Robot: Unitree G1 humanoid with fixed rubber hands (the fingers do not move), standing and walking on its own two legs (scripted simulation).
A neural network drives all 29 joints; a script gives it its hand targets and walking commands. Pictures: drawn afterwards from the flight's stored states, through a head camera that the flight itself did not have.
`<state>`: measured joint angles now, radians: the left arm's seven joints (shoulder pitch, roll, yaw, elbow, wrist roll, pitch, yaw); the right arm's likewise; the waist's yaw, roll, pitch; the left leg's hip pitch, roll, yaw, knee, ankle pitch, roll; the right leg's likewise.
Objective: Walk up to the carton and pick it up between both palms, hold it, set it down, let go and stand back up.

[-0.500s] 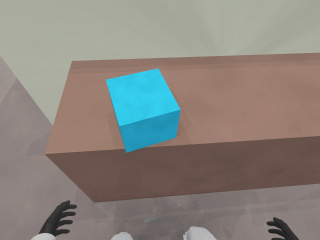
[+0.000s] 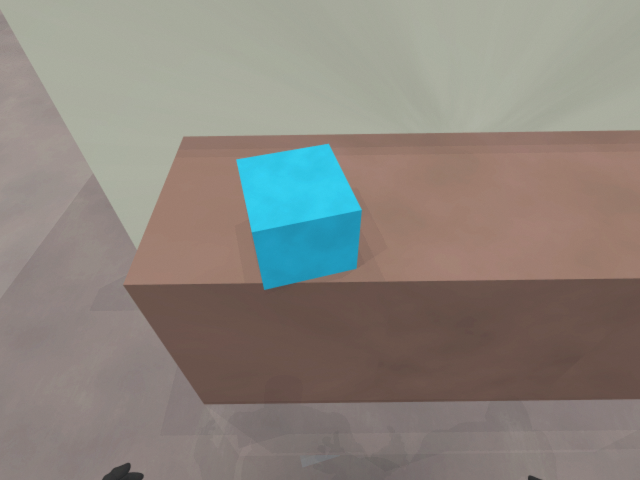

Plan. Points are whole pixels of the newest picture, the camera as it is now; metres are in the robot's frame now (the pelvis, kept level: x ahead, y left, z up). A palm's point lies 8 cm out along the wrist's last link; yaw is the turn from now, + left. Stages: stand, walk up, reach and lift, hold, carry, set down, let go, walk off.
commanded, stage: walk up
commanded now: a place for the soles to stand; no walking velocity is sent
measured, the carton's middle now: (297, 214) +0.58 +0.07 -0.04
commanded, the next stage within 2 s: none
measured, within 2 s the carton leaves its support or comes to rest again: neither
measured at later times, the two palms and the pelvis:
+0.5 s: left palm out of the picture +0.13 +0.28 -0.07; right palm out of the picture +0.12 -0.25 -0.09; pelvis +0.02 +0.01 +0.01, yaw -1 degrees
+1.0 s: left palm out of the picture +0.14 +0.28 -0.07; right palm out of the picture +0.13 -0.25 -0.08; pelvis +0.02 +0.01 +0.00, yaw -2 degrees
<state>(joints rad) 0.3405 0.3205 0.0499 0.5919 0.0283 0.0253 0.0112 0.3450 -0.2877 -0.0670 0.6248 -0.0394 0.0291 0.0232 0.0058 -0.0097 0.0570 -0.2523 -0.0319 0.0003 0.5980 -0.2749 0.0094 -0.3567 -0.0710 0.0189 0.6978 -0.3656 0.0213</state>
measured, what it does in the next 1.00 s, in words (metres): stands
